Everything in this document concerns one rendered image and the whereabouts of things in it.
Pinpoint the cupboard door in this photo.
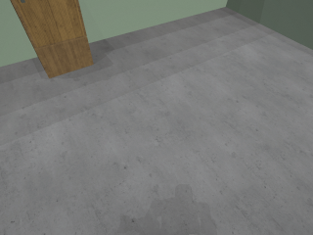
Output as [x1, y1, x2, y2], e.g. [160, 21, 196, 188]
[15, 0, 85, 47]

